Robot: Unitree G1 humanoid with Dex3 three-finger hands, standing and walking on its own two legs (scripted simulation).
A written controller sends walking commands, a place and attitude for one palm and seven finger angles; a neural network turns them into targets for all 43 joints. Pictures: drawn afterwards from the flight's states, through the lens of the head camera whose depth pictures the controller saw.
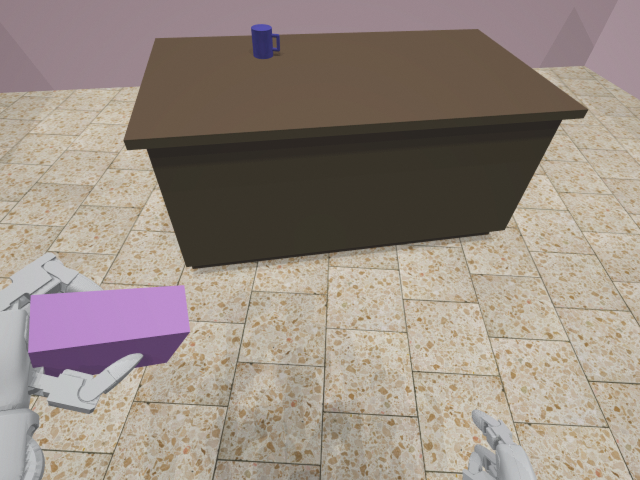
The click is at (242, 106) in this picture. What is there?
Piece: table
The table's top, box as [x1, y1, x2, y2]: [123, 29, 588, 149]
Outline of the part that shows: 588,109 478,29 285,34 279,35 280,50 278,52 273,51 273,56 268,59 258,59 253,56 251,35 155,38 123,140 127,149 138,149 580,118 584,116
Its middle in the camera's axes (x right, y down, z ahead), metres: +0.09 -0.60 +1.41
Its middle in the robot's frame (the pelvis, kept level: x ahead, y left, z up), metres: +1.46 -0.02 -0.11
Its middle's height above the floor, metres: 0.66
